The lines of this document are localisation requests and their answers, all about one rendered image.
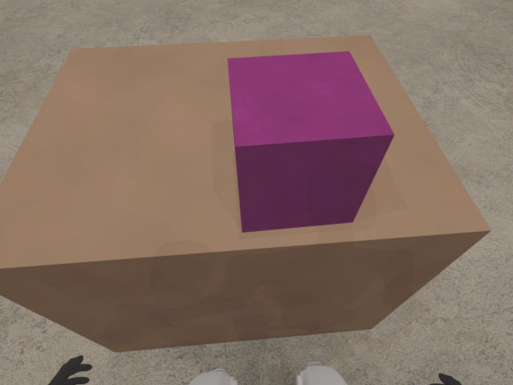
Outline robot right thigh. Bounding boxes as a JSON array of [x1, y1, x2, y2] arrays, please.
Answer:
[[297, 366, 348, 385]]

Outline carton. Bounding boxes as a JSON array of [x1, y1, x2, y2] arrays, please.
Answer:
[[228, 51, 394, 233]]

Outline pedestal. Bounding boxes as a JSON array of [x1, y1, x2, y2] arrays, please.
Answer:
[[0, 35, 491, 352]]

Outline robot left hand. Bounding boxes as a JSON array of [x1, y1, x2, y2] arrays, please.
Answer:
[[48, 355, 92, 385]]

